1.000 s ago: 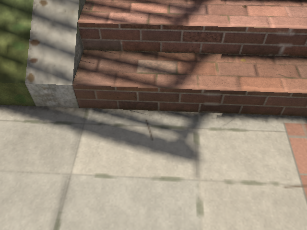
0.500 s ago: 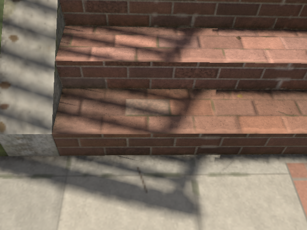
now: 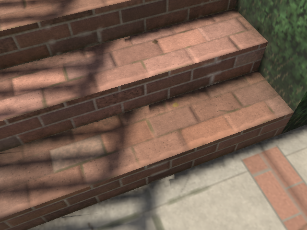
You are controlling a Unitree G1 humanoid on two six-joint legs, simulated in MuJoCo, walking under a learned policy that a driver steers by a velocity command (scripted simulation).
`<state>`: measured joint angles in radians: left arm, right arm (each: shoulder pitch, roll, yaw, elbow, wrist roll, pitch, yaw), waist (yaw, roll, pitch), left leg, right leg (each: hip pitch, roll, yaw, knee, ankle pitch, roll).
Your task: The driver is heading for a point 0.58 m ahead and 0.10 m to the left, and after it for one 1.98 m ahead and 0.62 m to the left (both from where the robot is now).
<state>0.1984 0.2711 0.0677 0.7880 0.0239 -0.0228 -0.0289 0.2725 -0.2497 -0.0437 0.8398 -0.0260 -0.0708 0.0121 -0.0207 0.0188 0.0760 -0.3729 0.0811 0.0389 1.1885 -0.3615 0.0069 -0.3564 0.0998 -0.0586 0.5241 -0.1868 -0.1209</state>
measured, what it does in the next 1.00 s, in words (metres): walks ahead, turning left: left foot, then right foot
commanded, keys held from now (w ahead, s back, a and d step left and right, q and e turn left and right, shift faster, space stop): w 0.02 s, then w+q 0.66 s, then w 0.32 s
